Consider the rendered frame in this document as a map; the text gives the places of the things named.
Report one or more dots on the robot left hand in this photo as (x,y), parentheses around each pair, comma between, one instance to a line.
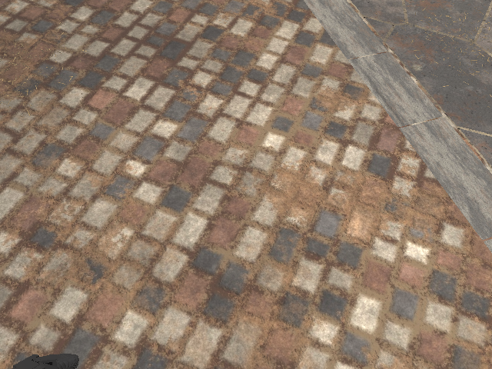
(52,361)

